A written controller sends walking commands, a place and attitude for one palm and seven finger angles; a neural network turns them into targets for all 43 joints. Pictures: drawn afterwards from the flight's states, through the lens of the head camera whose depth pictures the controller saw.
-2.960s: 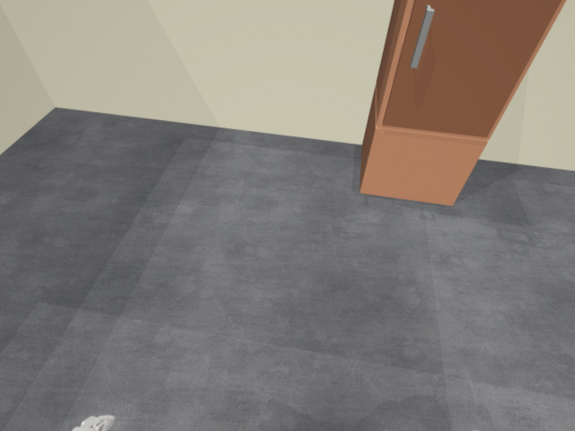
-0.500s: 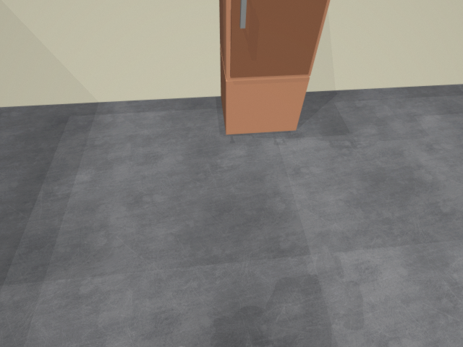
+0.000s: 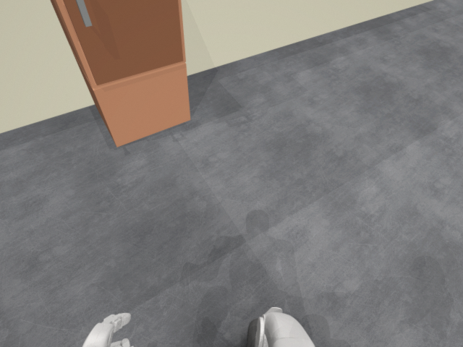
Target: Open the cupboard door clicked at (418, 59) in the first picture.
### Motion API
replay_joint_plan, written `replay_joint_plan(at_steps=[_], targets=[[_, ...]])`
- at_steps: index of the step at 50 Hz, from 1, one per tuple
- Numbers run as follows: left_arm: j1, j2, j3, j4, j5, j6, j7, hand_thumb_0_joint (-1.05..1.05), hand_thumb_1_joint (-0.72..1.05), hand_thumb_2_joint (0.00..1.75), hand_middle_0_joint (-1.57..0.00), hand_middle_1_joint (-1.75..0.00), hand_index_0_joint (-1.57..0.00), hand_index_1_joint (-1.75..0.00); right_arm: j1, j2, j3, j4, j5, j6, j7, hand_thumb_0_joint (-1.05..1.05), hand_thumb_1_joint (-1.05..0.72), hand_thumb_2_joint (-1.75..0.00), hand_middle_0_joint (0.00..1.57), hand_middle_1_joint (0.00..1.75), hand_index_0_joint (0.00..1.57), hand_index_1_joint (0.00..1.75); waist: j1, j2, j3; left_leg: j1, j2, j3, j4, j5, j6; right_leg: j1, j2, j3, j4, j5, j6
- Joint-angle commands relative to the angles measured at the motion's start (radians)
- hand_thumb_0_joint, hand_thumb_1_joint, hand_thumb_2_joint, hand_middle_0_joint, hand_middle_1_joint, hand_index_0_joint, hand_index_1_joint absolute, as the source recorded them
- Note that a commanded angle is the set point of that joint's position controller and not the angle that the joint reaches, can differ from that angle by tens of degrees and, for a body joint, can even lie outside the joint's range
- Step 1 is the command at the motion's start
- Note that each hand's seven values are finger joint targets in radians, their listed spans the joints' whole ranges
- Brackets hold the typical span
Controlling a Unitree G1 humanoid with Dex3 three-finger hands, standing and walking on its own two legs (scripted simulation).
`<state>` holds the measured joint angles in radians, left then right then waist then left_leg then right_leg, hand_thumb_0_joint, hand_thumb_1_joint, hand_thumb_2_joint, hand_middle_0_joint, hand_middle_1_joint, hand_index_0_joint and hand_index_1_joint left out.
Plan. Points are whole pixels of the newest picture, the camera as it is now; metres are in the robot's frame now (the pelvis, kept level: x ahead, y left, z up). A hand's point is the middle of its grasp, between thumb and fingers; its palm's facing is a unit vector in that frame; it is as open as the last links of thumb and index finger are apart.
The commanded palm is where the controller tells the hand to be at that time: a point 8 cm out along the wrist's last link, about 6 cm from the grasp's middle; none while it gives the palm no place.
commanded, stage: walk to a spot facing it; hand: left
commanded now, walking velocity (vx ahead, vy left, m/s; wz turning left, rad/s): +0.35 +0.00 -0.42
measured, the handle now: out of the picture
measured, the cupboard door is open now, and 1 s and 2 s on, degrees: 0 0 0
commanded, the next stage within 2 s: turn to face it in 0.94 s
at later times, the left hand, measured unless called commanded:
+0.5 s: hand (139, 284) +0.26 +0.19 -0.18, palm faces -0.07 -0.98 -0.19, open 7.3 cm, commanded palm none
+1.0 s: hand (208, 160) +0.60 +0.06 -0.17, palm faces -0.42 -0.89 -0.18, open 7.3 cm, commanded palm none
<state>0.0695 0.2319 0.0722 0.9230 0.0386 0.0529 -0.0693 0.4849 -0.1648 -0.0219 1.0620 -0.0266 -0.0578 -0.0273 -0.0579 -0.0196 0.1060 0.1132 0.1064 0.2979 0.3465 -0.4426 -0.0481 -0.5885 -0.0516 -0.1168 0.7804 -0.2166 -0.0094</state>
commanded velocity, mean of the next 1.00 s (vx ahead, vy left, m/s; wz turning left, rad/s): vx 0.34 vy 0.00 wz -0.37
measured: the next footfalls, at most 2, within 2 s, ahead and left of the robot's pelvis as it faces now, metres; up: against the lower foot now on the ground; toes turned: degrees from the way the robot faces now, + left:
right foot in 0.06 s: +0.18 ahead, -0.11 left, +0.00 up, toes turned -9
left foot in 0.50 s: +0.35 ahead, +0.09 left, +0.00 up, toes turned -1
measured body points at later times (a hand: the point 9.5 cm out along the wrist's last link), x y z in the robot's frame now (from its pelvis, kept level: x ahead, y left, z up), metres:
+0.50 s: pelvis +0.22 +0.00 +0.00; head +0.23 +0.02 +0.45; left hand +0.26 +0.24 -0.16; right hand +0.30 -0.25 -0.13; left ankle +0.31 +0.09 -0.73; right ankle +0.14 -0.11 -0.73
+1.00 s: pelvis +0.44 -0.07 -0.01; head +0.48 -0.08 +0.44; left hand +0.63 +0.11 -0.16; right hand +0.24 -0.22 -0.15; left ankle +0.31 +0.09 -0.72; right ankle +0.51 -0.19 -0.72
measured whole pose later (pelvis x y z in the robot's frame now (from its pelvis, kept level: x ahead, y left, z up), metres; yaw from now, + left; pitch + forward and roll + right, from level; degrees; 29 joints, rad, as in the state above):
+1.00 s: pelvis +0.44 -0.07 -0.01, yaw -24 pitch +0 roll -1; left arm 0.11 0.19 0.08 0.99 0.04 0.00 -0.05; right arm 0.47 -0.15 -0.05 1.12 -0.02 -0.05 -0.02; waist -0.04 0.00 0.11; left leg 0.09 0.15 0.39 0.50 -0.50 -0.07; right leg -0.49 -0.03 -0.17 0.65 -0.20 -0.06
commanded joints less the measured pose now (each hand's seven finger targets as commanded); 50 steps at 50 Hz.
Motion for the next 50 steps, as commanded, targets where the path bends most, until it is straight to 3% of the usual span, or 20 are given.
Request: replay_joint_plan(at_steps=[1, 2, 3, 4, 5, 8, 10, 13, 20, 23, 24, 25, 26, 29, 31, 34, 45, 47, 49, 50], targets=[[0.126, 0.076, 0.014, -0.038, -0.005, -0.072, 0.014, 0.0, 0.9, 0.9, -0.2, -0.3, -0.2, -0.3, 0.008, -0.221, -0.046, -0.036, 0.006, -0.017, -0.004, 0.0, -0.9, -0.9, 0.2, 0.3, 0.2, 0.3, 0.125, 0.169, -0.138, -0.092, 0.205, -0.021, 0.335, 1.128, 0.089, 0.388, 0.105, -0.084, -0.2, -0.015, -0.077], [0.294, 0.153, 0.032, 0.014, -0.002, -0.083, 0.026, 0.0, 0.9, 0.9, -0.2, -0.3, -0.2, -0.3, -0.012, -0.208, -0.042, -0.052, 0.019, -0.016, 0.009, 0.0, -0.9, -0.9, 0.2, 0.3, 0.2, 0.3, 0.206, 0.091, -0.248, -0.319, 0.189, -0.015, 0.571, 0.893, 0.051, 0.718, 0.029, 0.007, -0.238, 0.074, -0.112], [0.406, 0.269, 0.057, 0.039, -0.009, -0.092, 0.044, 0.0, 0.9, 0.9, -0.2, -0.3, -0.2, -0.3, 0.017, -0.122, -0.028, -0.082, 0.036, -0.017, 0.013, 0.0, -0.9, -0.9, 0.2, 0.3, 0.2, 0.3, 0.217, -0.116, -0.385, -0.666, 0.026, -0.046, 0.93, -0.023, -0.002, 0.995, -0.301, 0.484, -0.288, 0.132, -0.242], [0.434, 0.313, 0.062, 0.05, -0.039, -0.083, 0.053, 0.0, 0.9, 0.9, -0.2, -0.3, -0.2, -0.3, -0.105, -0.113, -0.029, -0.132, 0.033, -0.022, 0.003, 0.0, -0.9, -0.9, 0.2, 0.3, 0.2, 0.3, 0.229, -0.094, -0.37, -0.789, -0.004, -0.188, 1.107, -0.17, 0.013, 0.947, -0.406, 0.678, -0.399, 0.285, -0.303], [0.361, 0.293, 0.058, 0.023, -0.035, -0.085, 0.058, 0.0, 0.9, 0.9, -0.2, -0.3, -0.2, -0.3, -0.113, -0.129, -0.036, -0.136, 0.027, -0.024, 0.005, 0.0, -0.9, -0.9, 0.2, 0.3, 0.2, 0.3, 0.194, -0.117, -0.344, -0.793, 0.031, -0.276, 1.135, -0.055, 0.017, 0.83, -0.375, 0.641, -0.443, 0.151, -0.282], [0.145, 0.153, 0.019, -0.015, -0.025, -0.098, 0.075, 0.0, 0.9, 0.9, -0.2, -0.3, -0.2, -0.3, -0.121, -0.11, -0.037, -0.095, 0.001, 0.01, 0.013, 0.0, -0.9, -0.9, 0.2, 0.3, 0.2, 0.3, 0.064, 0.038, -0.125, -0.69, 0.108, -0.28, 0.974, 0.09, 0.007, 0.4, -0.256, 0.392, -0.516, 0.035, -0.209], [0.114, 0.126, 0.012, -0.006, -0.015, -0.108, 0.074, 0.0, 0.9, 0.9, -0.2, -0.3, -0.2, -0.3, -0.059, -0.077, -0.034, -0.074, -0.004, 0.033, 0.018, 0.0, -0.9, -0.9, 0.2, 0.3, 0.2, 0.3, 0.013, -0.011, -0.112, -0.619, 0.098, -0.254, 0.865, 0.113, -0.005, 0.273, -0.201, 0.294, -0.538, 0.053, -0.187], [0.12, 0.117, 0.011, 0.014, -0.014, -0.116, 0.07, 0.0, 0.9, 0.9, -0.2, -0.3, -0.2, -0.3, -0.075, -0.064, -0.036, -0.089, -0.003, 0.037, 0.031, 0.0, -0.9, -0.9, 0.2, 0.3, 0.2, 0.3, 0.003, -0.072, -0.104, -0.6, 0.084, -0.232, 0.704, 0.185, -0.014, 0.231, -0.147, 0.252, -0.562, -0.019, -0.18], [0.229, 0.126, 0.015, 0.05, -0.016, -0.116, 0.064, 0.0, 0.9, 0.9, -0.2, -0.3, -0.2, -0.3, -0.302, -0.075, -0.04, -0.163, 0.0, 0.005, 0.05, 0.0, -0.9, -0.9, 0.2, 0.3, 0.2, 0.3, 0.08, -0.104, -0.043, -0.557, 0.014, -0.2, 0.359, 0.201, 0.004, 0.344, -0.159, 0.318, -0.527, -0.038, -0.172], [0.217, 0.123, 0.018, 0.05, -0.021, -0.11, 0.068, 0.0, 0.9, 0.9, -0.2, -0.3, -0.2, -0.3, -0.222, -0.103, -0.05, -0.136, 0.002, -0.008, 0.041, 0.0, -0.9, -0.9, 0.2, 0.3, 0.2, 0.3, 0.023, -0.023, -0.052, -0.308, -0.02, -0.174, 0.178, 0.228, 0.011, 0.272, -0.116, 0.284, -0.401, 0.004, -0.132], [0.213, 0.092, 0.015, 0.041, -0.024, -0.109, 0.065, 0.0, 0.9, 0.9, -0.2, -0.3, -0.2, -0.3, -0.106, -0.157, -0.063, -0.1, -0.004, -0.016, 0.03, 0.0, -0.9, -0.9, 0.2, 0.3, 0.2, 0.3, -0.027, 0.081, -0.108, -0.114, 0.041, -0.265, 0.098, 0.175, 0.039, 0.182, -0.048, 0.235, -0.197, 0.051, -0.097], [0.242, 0.029, 0.005, 0.025, -0.032, -0.109, 0.055, 0.0, 0.9, 0.9, -0.2, -0.3, -0.2, -0.3, 0.006, -0.267, -0.087, -0.075, -0.021, -0.02, 0.023, 0.0, -0.9, -0.9, 0.2, 0.3, 0.2, 0.3, -0.052, 0.311, -0.179, 0.064, 0.3, -0.584, -0.018, 0.076, 0.133, -0.017, 0.073, 0.092, 0.123, -0.168, -0.042], [0.209, 0.049, 0.004, 0.012, -0.022, -0.114, 0.059, 0.0, 0.9, 0.9, -0.2, -0.3, -0.2, -0.3, 0.058, -0.274, -0.083, -0.058, -0.016, -0.013, 0.016, 0.0, -0.9, -0.9, 0.2, 0.3, 0.2, 0.3, -0.079, 0.375, -0.202, 0.058, 0.411, -0.755, -0.139, -0.008, 0.167, -0.093, 0.079, 0.106, 0.354, -0.33, -0.026], [0.161, 0.038, 0.013, 0.035, -0.01, -0.104, 0.042, 0.0, 0.9, 0.9, -0.2, -0.3, -0.2, -0.3, -0.11, -0.149, -0.047, -0.091, -0.006, -0.023, 0.011, 0.0, -0.9, -0.9, 0.2, 0.3, 0.2, 0.3, 0.004, 0.078, -0.039, -0.17, 0.329, -0.511, -0.157, 0.116, 0.158, -0.112, -0.043, 0.147, 0.482, -0.121, -0.016], [0.213, 0.001, 0.014, 0.06, -0.005, -0.08, 0.04, 0.0, 0.9, 0.9, -0.2, -0.3, -0.2, -0.3, -0.143, -0.117, -0.04, -0.084, -0.002, -0.032, 0.007, 0.0, -0.9, -0.9, 0.2, 0.3, 0.2, 0.3, 0.047, 0.1, -0.036, -0.233, 0.266, -0.322, -0.153, 0.25, 0.126, -0.052, -0.056, 0.13, 0.461, -0.055, 0.001], [0.225, -0.021, 0.019, 0.061, -0.001, -0.057, 0.036, 0.0, 0.9, 0.9, -0.2, -0.3, -0.2, -0.3, -0.126, -0.089, -0.044, -0.064, 0.003, -0.041, 0.001, 0.0, -0.9, -0.9, 0.2, 0.3, 0.2, 0.3, 0.065, 0.119, -0.032, -0.224, 0.224, -0.194, -0.157, 0.383, 0.123, -0.082, -0.064, 0.103, 0.43, 0.029, 0.023], [-0.019, -0.039, 0.006, -0.012, -0.009, -0.061, 0.02, 0.0, 0.9, 0.9, -0.2, -0.3, -0.2, -0.3, -0.01, -0.133, -0.053, 0.002, -0.005, -0.022, 0.001, 0.0, -0.9, -0.9, 0.2, 0.3, 0.2, 0.3, 0.015, 0.178, 0.041, -0.06, 0.244, -0.01, -0.07, 0.714, 0.133, -0.028, -0.013, -0.044, -0.065, 0.035, -0.015], [0.058, -0.01, 0.011, 0.007, -0.008, -0.069, 0.025, 0.0, 0.9, 0.9, -0.2, -0.3, -0.2, -0.3, -0.02, -0.159, -0.061, -0.002, -0.003, -0.016, 0.002, 0.0, -0.9, -0.9, 0.2, 0.3, 0.2, 0.3, 0.057, 0.163, -0.021, -0.04, 0.255, 0.015, 0.083, 0.994, 0.121, 0.111, 0.043, -0.078, -0.101, -0.026, -0.051], [0.306, 0.048, 0.03, 0.073, -0.001, -0.088, 0.033, 0.0, 0.9, 0.9, -0.2, -0.3, -0.2, -0.3, -0.075, -0.194, -0.063, -0.025, 0.008, -0.012, 0.007, 0.0, -0.9, -0.9, 0.2, 0.3, 0.2, 0.3, 0.187, 0.135, -0.175, -0.139, 0.211, 0.057, 0.435, 1.04, 0.069, 0.472, 0.092, -0.108, -0.218, 0.053, -0.081], [0.422, 0.167, 0.056, 0.1, 0.002, -0.101, 0.045, 0.0, 0.9, 0.9, -0.2, -0.3, -0.2, -0.3, -0.046, -0.144, -0.056, -0.045, 0.025, -0.012, 0.021, 0.0, -0.9, -0.9, 0.2, 0.3, 0.2, 0.3, 0.226, -0.043, -0.304, -0.422, 0.147, 0.035, 0.74, 0.609, 0.03, 0.795, -0.105, 0.138, -0.254, 0.118, -0.144]])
